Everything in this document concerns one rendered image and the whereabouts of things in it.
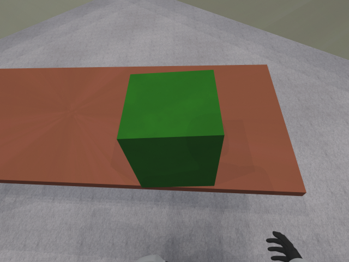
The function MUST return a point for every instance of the carton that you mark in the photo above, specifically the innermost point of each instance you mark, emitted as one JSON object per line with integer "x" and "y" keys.
{"x": 171, "y": 128}

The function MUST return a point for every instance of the table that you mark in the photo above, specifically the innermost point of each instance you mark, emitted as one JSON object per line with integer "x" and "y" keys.
{"x": 59, "y": 126}

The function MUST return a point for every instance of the robot right hand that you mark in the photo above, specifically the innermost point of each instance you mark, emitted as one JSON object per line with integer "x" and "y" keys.
{"x": 287, "y": 249}

